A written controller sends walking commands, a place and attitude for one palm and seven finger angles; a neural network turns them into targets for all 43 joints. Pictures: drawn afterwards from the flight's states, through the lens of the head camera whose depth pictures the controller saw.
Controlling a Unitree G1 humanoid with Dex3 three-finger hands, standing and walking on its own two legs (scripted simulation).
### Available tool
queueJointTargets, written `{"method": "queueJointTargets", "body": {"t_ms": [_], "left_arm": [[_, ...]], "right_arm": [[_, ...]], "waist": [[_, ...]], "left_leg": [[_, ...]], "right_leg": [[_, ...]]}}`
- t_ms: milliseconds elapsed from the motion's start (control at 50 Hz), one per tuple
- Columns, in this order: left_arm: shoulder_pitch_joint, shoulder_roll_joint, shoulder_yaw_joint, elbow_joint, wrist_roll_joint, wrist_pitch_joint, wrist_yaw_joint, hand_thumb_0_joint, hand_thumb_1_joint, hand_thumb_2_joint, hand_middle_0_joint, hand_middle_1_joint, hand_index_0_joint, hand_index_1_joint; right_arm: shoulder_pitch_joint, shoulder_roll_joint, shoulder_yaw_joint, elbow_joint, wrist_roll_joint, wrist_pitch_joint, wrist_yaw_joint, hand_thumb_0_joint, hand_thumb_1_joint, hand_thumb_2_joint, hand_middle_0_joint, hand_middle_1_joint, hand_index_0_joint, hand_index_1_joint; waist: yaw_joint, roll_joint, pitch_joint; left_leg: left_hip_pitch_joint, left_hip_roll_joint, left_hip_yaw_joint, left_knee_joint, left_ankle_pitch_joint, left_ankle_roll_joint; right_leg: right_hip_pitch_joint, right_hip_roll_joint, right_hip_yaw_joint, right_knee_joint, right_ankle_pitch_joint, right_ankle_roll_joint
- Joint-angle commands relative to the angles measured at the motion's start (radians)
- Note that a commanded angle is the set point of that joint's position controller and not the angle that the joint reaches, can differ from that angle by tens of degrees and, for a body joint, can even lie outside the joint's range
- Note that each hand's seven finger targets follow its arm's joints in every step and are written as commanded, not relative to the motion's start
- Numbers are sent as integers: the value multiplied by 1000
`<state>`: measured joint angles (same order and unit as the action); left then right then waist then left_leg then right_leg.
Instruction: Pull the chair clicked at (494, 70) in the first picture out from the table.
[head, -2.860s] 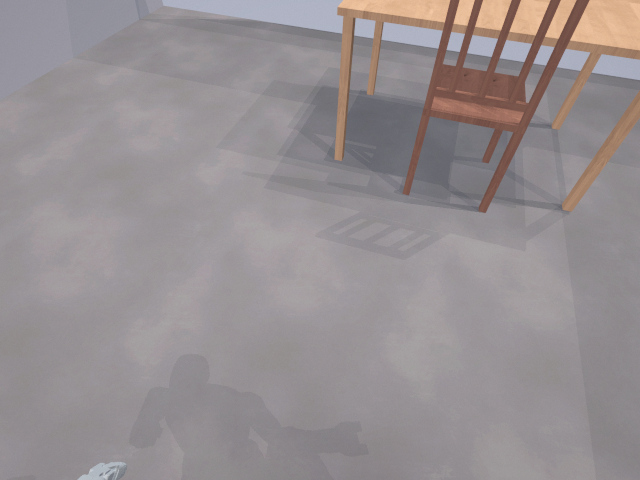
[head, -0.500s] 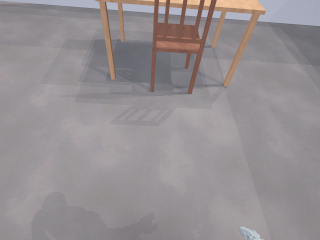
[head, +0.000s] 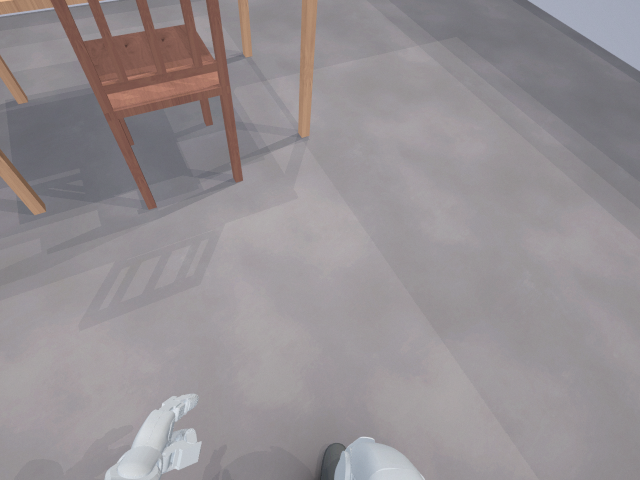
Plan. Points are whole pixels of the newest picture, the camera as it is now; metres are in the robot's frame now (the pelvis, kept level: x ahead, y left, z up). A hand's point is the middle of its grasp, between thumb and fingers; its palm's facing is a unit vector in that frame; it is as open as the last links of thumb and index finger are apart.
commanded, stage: walk to a spot facing it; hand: left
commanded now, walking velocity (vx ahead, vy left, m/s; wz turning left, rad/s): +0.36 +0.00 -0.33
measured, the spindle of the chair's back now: (143, 10) +1.17 +0.42 -0.05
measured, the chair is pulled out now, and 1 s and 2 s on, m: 0.00 0.00 0.00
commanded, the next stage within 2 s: turn to face it in 1.16 s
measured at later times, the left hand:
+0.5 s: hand (145, 421) +0.22 +0.25 -0.18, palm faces -0.08 -0.98 -0.18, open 7.3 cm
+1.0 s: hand (258, 209) +0.61 +0.10 -0.16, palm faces -0.44 -0.87 -0.21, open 7.3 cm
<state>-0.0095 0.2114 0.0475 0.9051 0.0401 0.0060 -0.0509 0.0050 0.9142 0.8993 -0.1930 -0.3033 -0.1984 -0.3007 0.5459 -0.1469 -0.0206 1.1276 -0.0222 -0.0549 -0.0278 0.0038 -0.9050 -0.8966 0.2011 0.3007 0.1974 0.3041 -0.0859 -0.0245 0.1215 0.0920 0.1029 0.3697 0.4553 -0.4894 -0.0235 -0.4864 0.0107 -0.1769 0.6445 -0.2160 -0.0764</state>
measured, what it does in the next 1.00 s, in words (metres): walks ahead, turning right: right foot, then left foot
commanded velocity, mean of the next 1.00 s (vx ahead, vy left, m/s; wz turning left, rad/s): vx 0.35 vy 0.00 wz -0.35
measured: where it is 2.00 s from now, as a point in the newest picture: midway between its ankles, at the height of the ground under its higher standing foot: (332, 325)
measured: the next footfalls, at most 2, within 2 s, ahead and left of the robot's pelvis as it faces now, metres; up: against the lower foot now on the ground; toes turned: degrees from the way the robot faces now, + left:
right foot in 0.02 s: +0.14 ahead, -0.08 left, +0.00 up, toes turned -9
left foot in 0.44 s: +0.34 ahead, +0.14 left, +0.00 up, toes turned +2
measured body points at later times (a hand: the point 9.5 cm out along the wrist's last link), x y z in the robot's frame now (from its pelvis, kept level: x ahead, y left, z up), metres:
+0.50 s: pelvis +0.23 +0.05 +0.00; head +0.24 +0.08 +0.45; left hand +0.23 +0.30 -0.17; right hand +0.31 -0.21 -0.11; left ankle +0.30 +0.14 -0.72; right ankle +0.11 -0.06 -0.68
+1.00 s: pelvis +0.42 -0.02 -0.01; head +0.46 -0.04 +0.44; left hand +0.64 +0.15 -0.15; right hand +0.22 -0.16 -0.15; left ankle +0.31 +0.14 -0.71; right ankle +0.48 -0.14 -0.73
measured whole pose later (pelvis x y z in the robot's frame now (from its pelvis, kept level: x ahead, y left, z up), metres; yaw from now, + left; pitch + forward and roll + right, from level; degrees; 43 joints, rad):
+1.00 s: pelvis +0.42 -0.02 -0.01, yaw -24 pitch +0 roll +0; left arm 0.10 0.22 0.07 0.95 0.04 -0.02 -0.04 0.01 0.92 0.90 -0.20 -0.30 -0.20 -0.30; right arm 0.51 -0.13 -0.04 1.12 -0.02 -0.04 -0.01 0.00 -0.91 -0.90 0.20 0.30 0.20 0.30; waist -0.06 -0.01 0.09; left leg 0.01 0.19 0.40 0.66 -0.49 -0.06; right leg -0.44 -0.04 -0.17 0.61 -0.16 -0.09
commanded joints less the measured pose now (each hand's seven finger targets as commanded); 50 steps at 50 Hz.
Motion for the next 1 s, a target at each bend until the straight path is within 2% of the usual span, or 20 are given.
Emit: {"method": "queueJointTargets", "body": {"t_ms": [0, 20, 40, 80, 140, 260, 320, 380, 400, 420, 440, 480, 560, 700, 840, 900, 920, 940, 960, 980], "left_arm": [[468, 263, 69, 72, -13, -49, 39, 0, 900, 900, -200, -300, -200, -300], [477, 285, 70, 73, -41, -37, 49, 0, 900, 900, -200, -300, -200, -300], [415, 260, 68, 59, -37, -41, 52, 0, 900, 900, -200, -300, -200, -300], [293, 158, 42, 47, -36, -53, 59, 0, 900, 900, -200, -300, -200, -300], [223, 117, 32, 50, -19, -72, 61, 0, 900, 900, -200, -300, -200, -300], [299, 102, 30, 85, -16, -80, 52, 0, 900, 900, -200, -300, -200, -300], [340, 126, 31, 98, -15, -73, 52, 0, 900, 900, -200, -300, -200, -300], [335, 137, 33, 98, -25, -66, 51, 0, 900, 900, -200, -300, -200, -300], [324, 110, 31, 87, -29, -64, 47, 0, 900, 900, -200, -300, -200, -300], [362, 49, 23, 69, -36, -61, 38, 0, 900, 900, -200, -300, -200, -300], [327, 79, 25, 55, -24, -63, 46, 0, 900, 900, -200, -300, -200, -300], [248, 71, 33, 59, -17, -56, 33, 0, 900, 900, -200, -300, -200, -300], [357, 11, 34, 101, -6, -15, 25, 0, 900, 900, -200, -300, -200, -300], [215, -17, 39, 40, -3, 3, 12, 0, 900, 900, -200, -300, -200, -300], [37, -23, 25, -15, -9, -11, 8, 0, 900, 900, -200, -300, -200, -300], [140, 10, 33, 10, -10, -24, 11, 0, 900, 900, -200, -300, -200, -300], [241, 29, 39, 40, -8, -31, 16, 0, 900, 900, -200, -300, -200, -300], [391, 83, 57, 83, -4, -43, 21, 0, 900, 900, -200, -300, -200, -300], [506, 206, 84, 106, -2, -56, 33, 0, 900, 900, -200, -300, -200, -300], [556, 278, 91, 123, -31, -52, 42, 0, 900, 900, -200, -300, -200, -300]], "right_arm": [[-26, -106, -21, -120, 34, -26, 6, 0, -900, -900, 200, 300, 200, 300], [-152, -128, -27, -166, 30, -29, -6, 0, -900, -900, 200, 300, 200, 300], [-158, -125, -35, -170, 21, -27, -2, 0, -900, -900, 200, 300, 200, 300], [-182, -121, -39, -147, 3, -1, 6, 0, -900, -900, 200, 300, 200, 300], [-80, -66, -35, -110, -6, 29, 15, 0, -900, -900, 200, 300, 200, 300], [-273, -53, -35, -174, -8, 15, 44, 0, -900, -900, 200, 300, 200, 300], [-366, -72, -35, -209, -4, 0, 52, 0, -900, -900, 200, 300, 200, 300], [-284, -127, -44, -183, -6, -13, 40, 0, -900, -900, 200, 300, 200, 300], [-144, -196, -61, -144, -11, -20, 28, 0, -900, -900, 200, 300, 200, 300], [-20, -331, -91, -121, -25, -20, 23, 0, -900, -900, 200, 300, 200, 300], [-4, -311, -82, -111, -20, -10, 17, 0, -900, -900, 200, 300, 200, 300], [-155, -211, -56, -149, -10, -11, 14, 0, -900, -900, 200, 300, 200, 300], [-229, -131, -38, -152, -3, -32, 7, 0, -900, -900, 200, 300, 200, 300], [-131, -123, -50, -109, 1, -39, 2, 0, -900, -900, 200, 300, 200, 300], [-50, -136, -51, -65, -12, -20, 8, 0, -900, -900, 200, 300, 200, 300], [-79, -176, -61, -75, -10, -16, 9, 0, -900, -900, 200, 300, 200, 300], [-92, -187, -62, -79, -6, -12, 11, 0, -900, -900, 200, 300, 200, 300], [-124, -191, -60, -95, 2, -13, 17, 0, -900, -900, 200, 300, 200, 300], [-98, -131, -49, -122, 20, -14, 27, 0, -900, -900, 200, 300, 200, 300], [-158, -92, -41, -164, 24, -17, 19, 0, -900, -900, 200, 300, 200, 300]], "waist": [[233, -80, -408], [249, -12, -352], [206, -46, -318], [121, 49, -134], [27, 6, -113], [78, -119, -67], [108, -100, -58], [48, -35, -87], [-14, 62, -162], [-37, 360, -251], [-54, 387, -244], [5, 153, -47], [93, 139, -59], [68, 131, -27], [20, 157, 21], [84, 168, -63], [136, 145, -130], [215, 96, -209], [252, -135, -343], [239, -201, -371]], "left_leg": [[-675, 8, -109, 897, -40, -29], [-773, -10, -276, 1029, -113, -6], [-782, 32, -343, 1040, -1, -8], [-715, 93, -350, 917, 120, -16], [-600, 98, -322, 745, 166, -31], [-591, 57, -279, 383, 274, -32], [-524, 19, -262, 244, 255, -16], [-267, -32, -216, 63, 289, -3], [-51, 59, -344, -7, 248, 32], [112, 343, -678, -115, 178, 123], [68, 425, -808, -236, 45, 154], [-164, 370, -664, -275, -17, 155], [-274, 250, -338, -274, 228, 93], [-126, 249, -188, -273, 451, 126], [-51, 273, -100, -205, 637, 120], [-14, 273, -45, -16, 978, 101], [-50, 253, -25, 133, 1070, 82], [-182, 222, -7, 350, 997, 43], [-493, 116, -29, 674, 422, -2], [-722, -15, -156, 946, -123, -31]], "right_leg": [[924, -422, 616, -152, 328, -239], [839, -476, 682, -235, 549, -289], [748, -432, 610, -258, 435, -253], [427, -335, 430, -335, 328, -164], [211, -246, 289, -387, 223, -127], [213, -187, 290, -394, 106, -110], [257, -209, 334, -365, 90, -98], [222, -162, 295, -205, 181, -55], [116, -104, 255, 17, 178, -19], [-77, 11, 114, 349, -216, 35], [-153, 6, 176, 550, -351, 38], [-209, -92, 205, 650, -194, 36], [-116, -122, 182, 604, -30, 69], [-249, -155, 120, 383, 66, 107], [-158, -101, 39, 87, 34, 58], [28, -27, -18, 18, -50, 7], [184, 14, -46, -23, -34, -11], [433, 5, -27, -84, 42, -24], [740, -254, 333, -143, 69, -109], [814, -444, 693, -259, 322, -210]]}}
